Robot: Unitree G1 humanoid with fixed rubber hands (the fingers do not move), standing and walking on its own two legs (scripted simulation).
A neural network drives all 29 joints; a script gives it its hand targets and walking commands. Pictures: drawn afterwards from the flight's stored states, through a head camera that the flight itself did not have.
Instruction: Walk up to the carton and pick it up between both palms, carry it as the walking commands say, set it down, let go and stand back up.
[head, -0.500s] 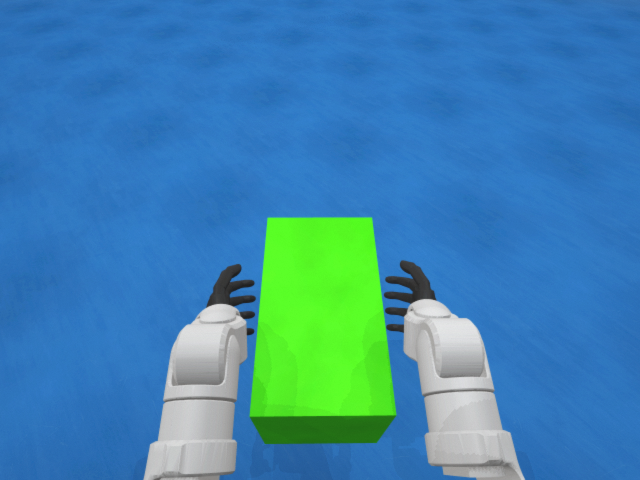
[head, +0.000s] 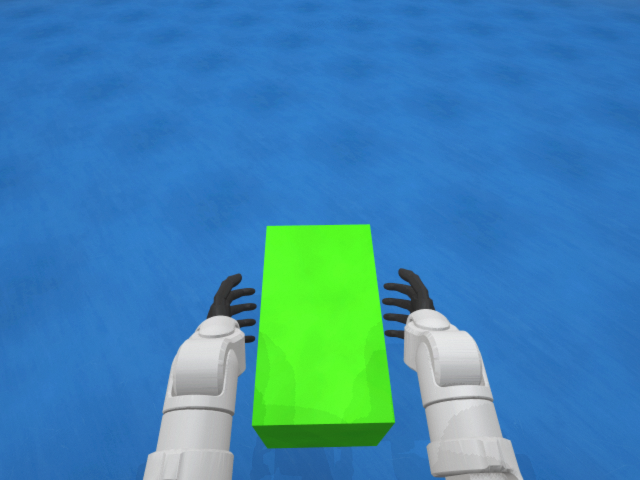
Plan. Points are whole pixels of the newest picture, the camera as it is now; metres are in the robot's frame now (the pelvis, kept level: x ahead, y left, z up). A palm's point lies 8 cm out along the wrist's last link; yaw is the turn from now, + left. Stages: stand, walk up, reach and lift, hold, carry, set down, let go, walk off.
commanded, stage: carry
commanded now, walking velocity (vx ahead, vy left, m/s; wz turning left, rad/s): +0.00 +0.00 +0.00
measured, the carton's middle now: (320, 333) +0.35 +0.00 -0.04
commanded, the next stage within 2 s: none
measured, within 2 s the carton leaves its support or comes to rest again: neither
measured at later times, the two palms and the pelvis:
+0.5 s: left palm (220, 337) +0.29 +0.13 +0.05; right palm (419, 330) +0.29 -0.13 +0.05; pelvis +0.00 +0.00 +0.00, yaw +0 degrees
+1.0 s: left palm (222, 335) +0.30 +0.12 +0.05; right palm (420, 328) +0.30 -0.13 +0.05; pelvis +0.00 +0.00 +0.00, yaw +0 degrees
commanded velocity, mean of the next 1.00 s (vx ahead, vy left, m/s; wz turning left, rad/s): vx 0.00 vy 0.00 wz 0.00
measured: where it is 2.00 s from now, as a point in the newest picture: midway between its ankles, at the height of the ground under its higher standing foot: outside the picture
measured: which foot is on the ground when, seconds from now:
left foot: down 0.00-1.00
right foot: down 0.00-1.00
